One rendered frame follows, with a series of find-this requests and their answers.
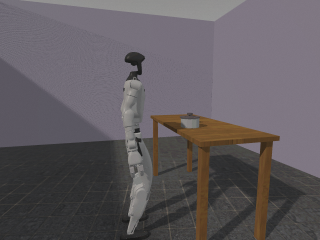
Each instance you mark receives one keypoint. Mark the pot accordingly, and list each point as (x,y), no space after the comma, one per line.
(190,123)

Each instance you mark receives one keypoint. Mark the right robot upper arm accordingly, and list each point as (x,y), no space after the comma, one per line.
(134,89)

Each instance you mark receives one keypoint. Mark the left robot shin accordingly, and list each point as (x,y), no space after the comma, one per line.
(131,196)

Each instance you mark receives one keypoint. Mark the robot shin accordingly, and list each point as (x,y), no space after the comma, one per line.
(138,206)
(131,196)

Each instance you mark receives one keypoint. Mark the robot right forearm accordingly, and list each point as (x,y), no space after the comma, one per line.
(128,124)

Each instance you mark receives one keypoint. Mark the robot right hand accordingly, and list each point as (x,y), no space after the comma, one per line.
(134,159)

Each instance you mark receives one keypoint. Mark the lid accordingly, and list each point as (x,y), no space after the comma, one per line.
(189,117)

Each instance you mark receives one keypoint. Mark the right robot shin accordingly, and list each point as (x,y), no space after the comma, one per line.
(138,206)

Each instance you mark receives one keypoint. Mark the table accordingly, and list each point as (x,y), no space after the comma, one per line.
(213,132)

